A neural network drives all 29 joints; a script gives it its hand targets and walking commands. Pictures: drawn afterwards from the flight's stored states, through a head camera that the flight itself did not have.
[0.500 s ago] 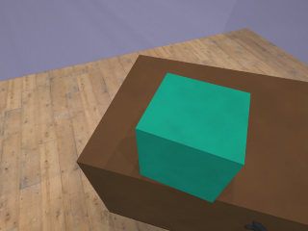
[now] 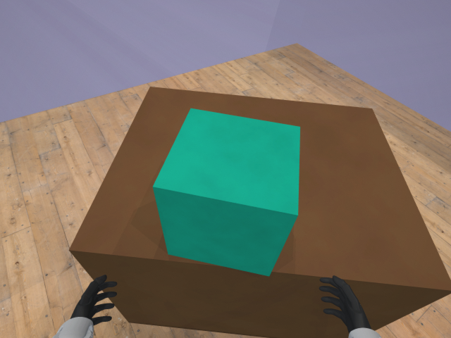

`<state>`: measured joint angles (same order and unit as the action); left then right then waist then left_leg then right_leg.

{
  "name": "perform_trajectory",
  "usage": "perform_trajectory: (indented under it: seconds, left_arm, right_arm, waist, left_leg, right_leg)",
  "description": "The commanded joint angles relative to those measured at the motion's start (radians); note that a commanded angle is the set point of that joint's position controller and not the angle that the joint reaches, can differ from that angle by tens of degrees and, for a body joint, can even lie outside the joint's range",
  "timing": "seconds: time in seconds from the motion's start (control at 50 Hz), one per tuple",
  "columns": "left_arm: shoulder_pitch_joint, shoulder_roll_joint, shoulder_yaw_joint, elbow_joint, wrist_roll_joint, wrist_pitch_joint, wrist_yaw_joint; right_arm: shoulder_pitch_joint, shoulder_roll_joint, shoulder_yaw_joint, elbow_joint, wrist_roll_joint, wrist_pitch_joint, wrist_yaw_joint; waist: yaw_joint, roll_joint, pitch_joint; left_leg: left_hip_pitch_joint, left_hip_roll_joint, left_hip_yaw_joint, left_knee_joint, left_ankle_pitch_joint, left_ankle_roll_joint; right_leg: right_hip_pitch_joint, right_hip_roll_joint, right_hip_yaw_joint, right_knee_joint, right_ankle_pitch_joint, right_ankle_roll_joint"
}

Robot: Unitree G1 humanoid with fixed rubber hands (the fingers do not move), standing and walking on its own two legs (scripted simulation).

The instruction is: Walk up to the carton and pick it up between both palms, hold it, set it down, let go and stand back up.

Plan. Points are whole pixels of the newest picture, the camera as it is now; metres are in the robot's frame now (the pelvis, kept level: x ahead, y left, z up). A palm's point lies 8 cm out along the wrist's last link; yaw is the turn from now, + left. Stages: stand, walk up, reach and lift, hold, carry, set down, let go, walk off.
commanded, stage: reach and lift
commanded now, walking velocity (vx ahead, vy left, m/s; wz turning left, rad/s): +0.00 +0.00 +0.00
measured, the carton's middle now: (230, 193) +0.41 +0.04 +0.00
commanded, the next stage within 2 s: none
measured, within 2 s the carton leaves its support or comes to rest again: neither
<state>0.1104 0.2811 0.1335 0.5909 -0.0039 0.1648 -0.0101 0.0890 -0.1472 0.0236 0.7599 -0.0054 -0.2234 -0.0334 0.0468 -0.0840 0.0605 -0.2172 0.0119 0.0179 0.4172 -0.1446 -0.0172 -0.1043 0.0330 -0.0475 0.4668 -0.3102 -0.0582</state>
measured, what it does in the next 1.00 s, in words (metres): stands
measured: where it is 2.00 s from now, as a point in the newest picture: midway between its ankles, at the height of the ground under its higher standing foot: outside the picture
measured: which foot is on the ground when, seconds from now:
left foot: down 0.00-1.00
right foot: down 0.00-1.00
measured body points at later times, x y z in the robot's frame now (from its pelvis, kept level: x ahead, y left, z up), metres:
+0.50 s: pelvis +0.02 +0.03 +0.01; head +0.00 +0.05 +0.45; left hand +0.20 +0.28 -0.06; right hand +0.21 -0.18 -0.04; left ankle +0.05 +0.13 -0.74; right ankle -0.03 -0.07 -0.74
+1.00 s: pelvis +0.02 +0.02 +0.00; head +0.00 +0.04 +0.45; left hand +0.21 +0.27 -0.02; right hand +0.22 -0.18 -0.02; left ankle +0.05 +0.13 -0.74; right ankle -0.03 -0.07 -0.74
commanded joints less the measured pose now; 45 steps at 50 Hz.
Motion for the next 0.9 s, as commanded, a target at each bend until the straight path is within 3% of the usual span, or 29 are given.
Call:
perform_trajectory:
  seconds: [0.0, 0.06, 0.14, 0.36, 0.52, 0.76, 0.88]
  left_arm:
    - [-0.091, 0.127, 0.011, -0.108, -0.021, -0.061, -0.011]
    - [-0.037, 0.115, 0.006, -0.094, -0.032, -0.090, -0.024]
    - [-0.029, 0.107, -0.011, -0.104, -0.049, -0.139, -0.027]
    - [0.028, 0.086, -0.058, -0.149, -0.068, -0.273, -0.012]
    - [0.080, 0.085, -0.076, -0.178, -0.095, -0.357, -0.021]
    - [0.113, 0.121, -0.109, -0.208, -0.167, -0.477, -0.060]
    - [0.047, 0.152, -0.124, -0.220, -0.204, -0.525, -0.070]
  right_arm:
    - [-0.058, -0.093, -0.036, -0.104, -0.004, -0.022, -0.019]
    - [-0.048, -0.106, -0.043, -0.118, 0.000, -0.034, -0.025]
    - [-0.044, -0.095, -0.046, -0.151, 0.008, -0.053, -0.021]
    - [0.017, -0.081, -0.044, -0.178, 0.079, -0.093, 0.014]
    - [0.052, -0.083, -0.052, -0.209, 0.115, -0.139, 0.009]
    - [0.095, -0.035, -0.034, -0.303, 0.153, -0.182, -0.020]
    - [0.078, -0.005, -0.029, -0.334, 0.158, -0.188, -0.037]
  waist:
    - [-0.021, 0.084, -0.080]
    - [-0.007, 0.061, -0.106]
    - [0.000, 0.053, -0.104]
    - [0.006, 0.130, -0.092]
    - [0.006, 0.127, -0.090]
    - [0.010, 0.104, -0.063]
    - [-0.007, 0.100, -0.040]
  left_leg:
    - [0.261, -0.028, 0.038, -0.015, 0.052, 0.023]
    - [0.287, -0.029, 0.034, -0.016, 0.151, 0.015]
    - [0.302, -0.022, 0.033, -0.024, 0.184, 0.011]
    - [0.353, -0.004, 0.009, -0.032, 0.245, -0.009]
    - [0.368, 0.000, -0.003, -0.026, 0.307, -0.017]
    - [0.334, -0.001, -0.014, -0.018, 0.271, -0.013]
    - [0.295, 0.001, -0.017, -0.016, 0.152, -0.004]
  right_leg:
    - [-0.233, -0.072, 0.044, -0.188, 0.063, 0.074]
    - [-0.195, -0.050, 0.028, -0.190, 0.134, 0.083]
    - [-0.200, -0.035, 0.021, -0.206, 0.109, 0.075]
    - [-0.223, -0.029, 0.032, -0.241, 0.070, 0.022]
    - [-0.209, -0.023, 0.041, -0.246, 0.113, 0.014]
    - [-0.200, -0.043, 0.070, -0.244, 0.112, 0.021]
    - [-0.233, -0.062, 0.085, -0.232, 0.051, 0.029]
